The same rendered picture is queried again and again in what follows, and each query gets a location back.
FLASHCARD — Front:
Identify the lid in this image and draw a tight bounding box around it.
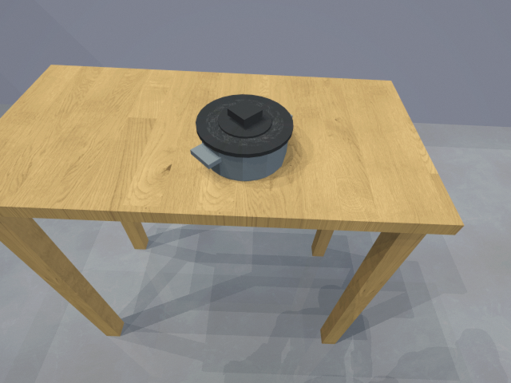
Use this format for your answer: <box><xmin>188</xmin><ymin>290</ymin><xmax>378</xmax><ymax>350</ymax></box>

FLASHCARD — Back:
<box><xmin>196</xmin><ymin>94</ymin><xmax>294</xmax><ymax>158</ymax></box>

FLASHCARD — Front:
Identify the knob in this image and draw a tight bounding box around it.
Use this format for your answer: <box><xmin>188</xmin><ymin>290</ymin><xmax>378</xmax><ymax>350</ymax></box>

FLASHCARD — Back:
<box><xmin>228</xmin><ymin>100</ymin><xmax>263</xmax><ymax>126</ymax></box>

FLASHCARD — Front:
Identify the pot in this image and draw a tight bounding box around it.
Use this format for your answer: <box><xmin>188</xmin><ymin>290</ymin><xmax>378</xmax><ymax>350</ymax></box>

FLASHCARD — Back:
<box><xmin>190</xmin><ymin>115</ymin><xmax>293</xmax><ymax>181</ymax></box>

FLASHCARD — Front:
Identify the table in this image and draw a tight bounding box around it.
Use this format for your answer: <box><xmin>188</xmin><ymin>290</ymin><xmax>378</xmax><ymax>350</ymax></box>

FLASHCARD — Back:
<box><xmin>0</xmin><ymin>65</ymin><xmax>465</xmax><ymax>344</ymax></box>

